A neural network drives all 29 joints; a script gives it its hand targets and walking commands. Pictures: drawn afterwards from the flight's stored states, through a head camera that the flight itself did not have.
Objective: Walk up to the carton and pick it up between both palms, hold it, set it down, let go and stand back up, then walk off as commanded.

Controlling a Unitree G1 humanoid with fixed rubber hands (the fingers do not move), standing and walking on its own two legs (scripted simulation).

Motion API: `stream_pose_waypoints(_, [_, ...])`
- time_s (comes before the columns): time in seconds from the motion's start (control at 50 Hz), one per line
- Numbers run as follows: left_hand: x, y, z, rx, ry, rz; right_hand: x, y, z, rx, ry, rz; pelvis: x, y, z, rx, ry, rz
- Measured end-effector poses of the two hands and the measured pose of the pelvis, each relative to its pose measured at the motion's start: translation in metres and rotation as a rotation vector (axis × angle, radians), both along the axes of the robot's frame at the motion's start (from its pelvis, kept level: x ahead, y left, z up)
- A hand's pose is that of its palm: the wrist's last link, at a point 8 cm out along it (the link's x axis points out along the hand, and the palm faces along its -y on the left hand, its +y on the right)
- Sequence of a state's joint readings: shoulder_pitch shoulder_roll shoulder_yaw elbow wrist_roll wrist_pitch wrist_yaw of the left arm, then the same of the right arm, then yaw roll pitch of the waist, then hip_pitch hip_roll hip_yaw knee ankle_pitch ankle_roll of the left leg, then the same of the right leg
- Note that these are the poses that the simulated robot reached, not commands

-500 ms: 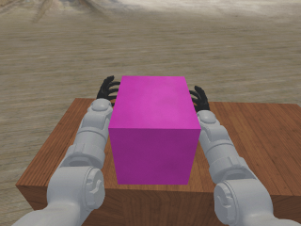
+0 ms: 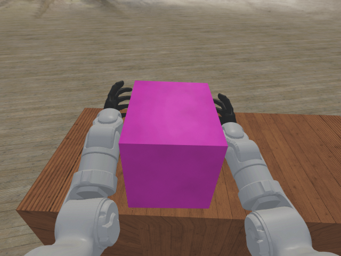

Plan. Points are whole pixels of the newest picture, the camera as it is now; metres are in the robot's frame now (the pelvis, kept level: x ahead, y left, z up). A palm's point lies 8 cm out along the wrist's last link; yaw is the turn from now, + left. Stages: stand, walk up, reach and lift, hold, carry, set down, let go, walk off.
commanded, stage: reach and lift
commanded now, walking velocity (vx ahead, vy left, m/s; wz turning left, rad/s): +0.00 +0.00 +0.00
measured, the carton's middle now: (170, 141) +0.35 +0.01 +0.15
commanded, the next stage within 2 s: hold in 0.20 s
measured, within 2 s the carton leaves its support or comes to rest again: neither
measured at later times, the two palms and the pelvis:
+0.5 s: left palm (110, 111) +0.38 +0.15 +0.22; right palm (226, 124) +0.37 -0.13 +0.18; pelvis +0.00 +0.00 +0.00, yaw +0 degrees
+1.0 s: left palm (106, 107) +0.36 +0.15 +0.24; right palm (227, 121) +0.36 -0.12 +0.20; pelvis +0.00 +0.00 +0.00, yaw +0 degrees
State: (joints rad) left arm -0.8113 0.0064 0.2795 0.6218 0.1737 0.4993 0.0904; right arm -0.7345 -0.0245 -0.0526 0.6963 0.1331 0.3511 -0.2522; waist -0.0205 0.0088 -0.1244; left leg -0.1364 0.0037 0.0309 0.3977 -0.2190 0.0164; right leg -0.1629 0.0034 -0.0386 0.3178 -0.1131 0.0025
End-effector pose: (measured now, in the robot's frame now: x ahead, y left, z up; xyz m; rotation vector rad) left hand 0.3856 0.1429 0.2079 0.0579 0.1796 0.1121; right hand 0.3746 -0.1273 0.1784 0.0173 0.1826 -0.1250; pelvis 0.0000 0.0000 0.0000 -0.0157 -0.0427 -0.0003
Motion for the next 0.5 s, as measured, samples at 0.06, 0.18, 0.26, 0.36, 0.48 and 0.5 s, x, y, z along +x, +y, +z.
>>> stream_pose_waypoints(0.06, [-0.0007, 0.0014, -0.0006, -0.007, -0.006, 0.003, 0.0002, 0.0013, -0.0004, 0.005, -0.006, 0.001, 0.0011, 0.0008, 0.0001, -0.001, 0.000, 0.000])
stream_pose_waypoints(0.18, [-0.0008, 0.0021, 0.0000, -0.013, -0.009, 0.006, 0.0005, 0.0021, -0.0011, 0.012, -0.010, 0.002, 0.0015, 0.0013, 0.0001, -0.002, -0.003, 0.000])
stream_pose_waypoints(0.26, [-0.0011, 0.0017, 0.0024, -0.016, -0.016, 0.006, 0.0004, 0.0019, 0.0004, 0.015, -0.017, 0.002, 0.0015, 0.0012, 0.0001, -0.002, -0.003, 0.000])
stream_pose_waypoints(0.36, [-0.0023, 0.0018, 0.0047, -0.014, -0.020, 0.006, -0.0005, 0.0020, 0.0022, 0.016, -0.021, 0.002, 0.0012, 0.0012, 0.0001, -0.002, -0.005, 0.000])
stream_pose_waypoints(0.48, [-0.0048, 0.0022, 0.0080, -0.013, -0.025, 0.006, -0.0025, 0.0023, 0.0055, 0.018, -0.027, 0.003, 0.0005, 0.0012, 0.0001, -0.002, -0.011, 0.000])
stream_pose_waypoints(0.5, [-0.0052, 0.0022, 0.0085, -0.012, -0.027, 0.006, -0.0028, 0.0023, 0.0060, 0.018, -0.028, 0.003, 0.0003, 0.0012, 0.0001, -0.002, -0.012, 0.000])
